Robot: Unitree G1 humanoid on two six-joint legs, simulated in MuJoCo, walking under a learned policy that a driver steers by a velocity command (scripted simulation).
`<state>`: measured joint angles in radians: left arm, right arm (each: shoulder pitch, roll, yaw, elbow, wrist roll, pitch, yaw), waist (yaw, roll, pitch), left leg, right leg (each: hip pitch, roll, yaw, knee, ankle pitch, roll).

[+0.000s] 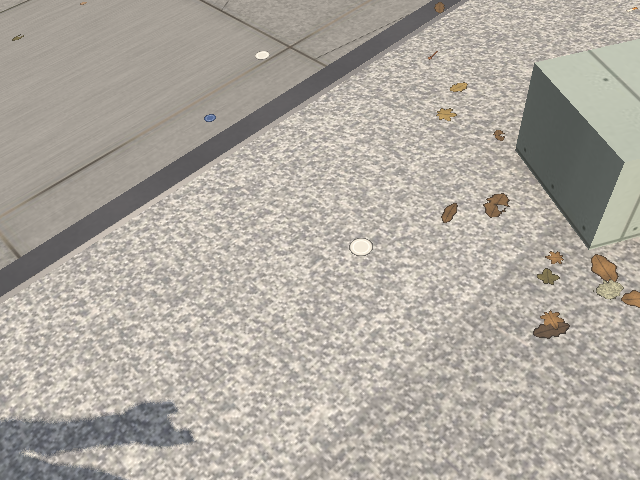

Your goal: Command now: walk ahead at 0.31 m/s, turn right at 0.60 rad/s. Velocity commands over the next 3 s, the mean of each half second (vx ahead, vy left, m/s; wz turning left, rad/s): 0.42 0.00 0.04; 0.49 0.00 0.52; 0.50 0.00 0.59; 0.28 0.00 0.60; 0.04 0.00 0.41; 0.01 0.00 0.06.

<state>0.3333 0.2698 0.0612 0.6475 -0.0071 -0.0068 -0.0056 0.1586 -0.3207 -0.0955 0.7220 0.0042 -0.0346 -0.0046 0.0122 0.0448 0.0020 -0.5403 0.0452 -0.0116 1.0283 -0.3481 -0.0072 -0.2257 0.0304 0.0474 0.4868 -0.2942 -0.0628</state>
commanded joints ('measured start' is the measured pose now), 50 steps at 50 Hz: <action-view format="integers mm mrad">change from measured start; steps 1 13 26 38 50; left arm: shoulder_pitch -15 107 -79 -349 -83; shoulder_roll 160 186 164 95 102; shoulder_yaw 37 42 15 -6 19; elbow -65 58 -40 -101 -13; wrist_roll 7 -2 14 3 23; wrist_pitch -35 -54 -127 -117 -99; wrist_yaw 23 17 8 -6 6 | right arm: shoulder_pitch -113 -248 91 210 106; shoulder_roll -92 -39 -107 -142 -105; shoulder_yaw -26 29 7 -7 7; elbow -87 -106 -68 -10 -104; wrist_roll -9 26 -5 31 18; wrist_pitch -51 -60 -43 -18 -2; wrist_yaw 8 66 32 -11 1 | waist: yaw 7 97 -32 -93 28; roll -175 -142 -27 30 -137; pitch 30 122 -41 15 -7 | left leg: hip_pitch -238 -195 480 318 -168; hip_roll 13 16 151 53 33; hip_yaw -45 11 -425 -313 -125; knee -56 -446 -793 -752 194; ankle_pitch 183 324 190 291 14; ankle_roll -14 16 293 216 9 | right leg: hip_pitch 157 267 -454 -259 187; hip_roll -226 -283 -127 -26 -299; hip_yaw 353 137 61 24 290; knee -322 -327 678 39 -242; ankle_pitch -92 180 -13 395 104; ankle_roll -157 -138 57 132 -108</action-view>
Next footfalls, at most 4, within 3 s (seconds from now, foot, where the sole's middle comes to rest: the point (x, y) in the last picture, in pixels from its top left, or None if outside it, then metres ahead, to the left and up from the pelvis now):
0.40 left None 0.33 0.14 -0.78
0.88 right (368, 406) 0.66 0.00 -0.78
1.38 left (207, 364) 0.77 0.37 -0.78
1.84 right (201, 262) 1.08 0.43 -0.78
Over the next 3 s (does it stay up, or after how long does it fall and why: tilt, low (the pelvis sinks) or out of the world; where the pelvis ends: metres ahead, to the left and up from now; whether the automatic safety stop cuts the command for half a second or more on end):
stays up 0.91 0.41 0.00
